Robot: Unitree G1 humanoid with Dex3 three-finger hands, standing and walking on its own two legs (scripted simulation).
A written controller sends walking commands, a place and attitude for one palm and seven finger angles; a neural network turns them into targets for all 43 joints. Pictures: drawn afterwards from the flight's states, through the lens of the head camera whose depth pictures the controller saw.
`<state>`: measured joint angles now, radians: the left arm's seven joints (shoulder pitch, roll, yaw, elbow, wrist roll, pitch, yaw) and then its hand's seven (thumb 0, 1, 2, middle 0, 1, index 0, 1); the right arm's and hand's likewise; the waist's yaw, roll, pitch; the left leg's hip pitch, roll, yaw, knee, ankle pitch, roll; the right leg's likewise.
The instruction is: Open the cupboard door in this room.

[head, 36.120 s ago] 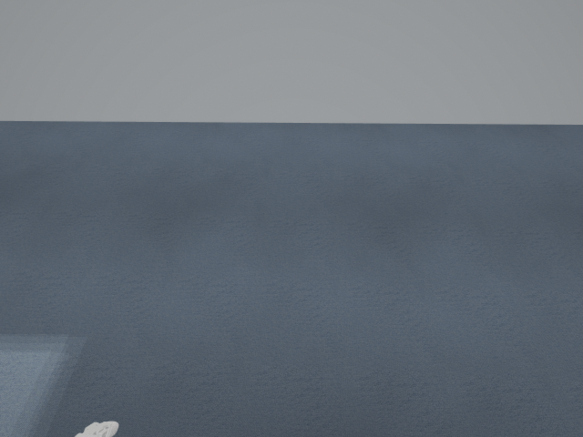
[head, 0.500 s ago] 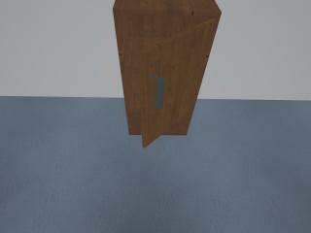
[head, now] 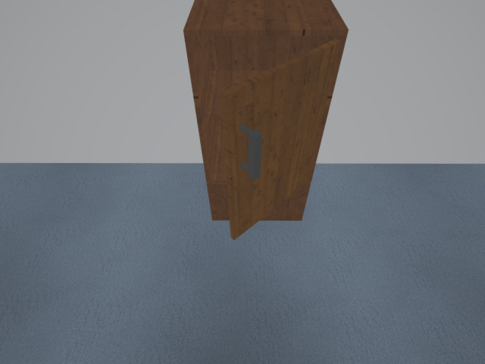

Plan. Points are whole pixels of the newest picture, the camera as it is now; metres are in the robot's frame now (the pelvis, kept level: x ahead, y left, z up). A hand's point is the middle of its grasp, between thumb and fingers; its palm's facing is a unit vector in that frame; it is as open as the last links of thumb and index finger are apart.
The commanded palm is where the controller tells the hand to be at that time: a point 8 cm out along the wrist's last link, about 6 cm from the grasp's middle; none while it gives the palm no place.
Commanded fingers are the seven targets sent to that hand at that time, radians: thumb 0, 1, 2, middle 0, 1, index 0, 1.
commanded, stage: let the arm hang, fingers relaxed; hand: left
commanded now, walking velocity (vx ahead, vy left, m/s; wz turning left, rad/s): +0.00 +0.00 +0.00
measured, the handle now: (249, 152) +0.61 +0.02 -0.03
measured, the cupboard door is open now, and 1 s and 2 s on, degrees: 43 43 43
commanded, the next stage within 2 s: look to check the result in 0.28 s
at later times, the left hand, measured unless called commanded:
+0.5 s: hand out of the picture +0.00 +0.16 -0.17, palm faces +0.03 -0.98 -0.19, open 7.3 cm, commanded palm none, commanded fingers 0.00 0.90 0.90 -0.20 -0.30 -0.20 -0.30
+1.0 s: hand out of the picture +0.02 +0.15 -0.17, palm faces +0.03 -0.98 -0.19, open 7.4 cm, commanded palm none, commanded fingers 0.00 0.90 0.90 -0.20 -0.30 -0.20 -0.30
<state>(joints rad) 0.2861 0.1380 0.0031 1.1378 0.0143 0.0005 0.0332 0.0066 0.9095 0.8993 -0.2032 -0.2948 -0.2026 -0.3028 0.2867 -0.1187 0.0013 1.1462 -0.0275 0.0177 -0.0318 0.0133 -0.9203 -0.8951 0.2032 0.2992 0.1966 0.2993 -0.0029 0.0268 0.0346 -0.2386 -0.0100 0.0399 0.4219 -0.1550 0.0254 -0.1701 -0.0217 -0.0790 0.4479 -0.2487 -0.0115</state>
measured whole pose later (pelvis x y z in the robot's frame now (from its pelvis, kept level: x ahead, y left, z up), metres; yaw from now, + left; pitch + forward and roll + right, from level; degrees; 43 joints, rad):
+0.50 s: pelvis +0.01 -0.01 +0.00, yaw +0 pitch -2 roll +0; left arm 0.28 0.14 0.01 1.15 0.01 0.00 0.03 0.01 0.91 0.90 -0.20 -0.29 -0.20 -0.30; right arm 0.27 -0.13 0.00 1.15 -0.02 0.00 -0.04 0.00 -0.91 -0.90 0.20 0.30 0.19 0.30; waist 0.00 0.01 0.05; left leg -0.21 0.00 0.04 0.40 -0.16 0.01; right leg -0.14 -0.01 -0.08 0.42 -0.25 -0.02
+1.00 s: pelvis +0.02 -0.02 +0.00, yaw +0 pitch -1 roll +0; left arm 0.27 0.14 0.00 1.15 0.01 -0.01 0.03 0.01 0.91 0.90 -0.20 -0.29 -0.20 -0.30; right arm 0.25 -0.14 0.00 1.15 -0.02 0.00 -0.04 0.00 -0.91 -0.90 0.20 0.30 0.19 0.30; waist 0.00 0.01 0.05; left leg -0.19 0.01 0.03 0.39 -0.17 0.00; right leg -0.11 0.00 -0.08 0.39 -0.26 -0.03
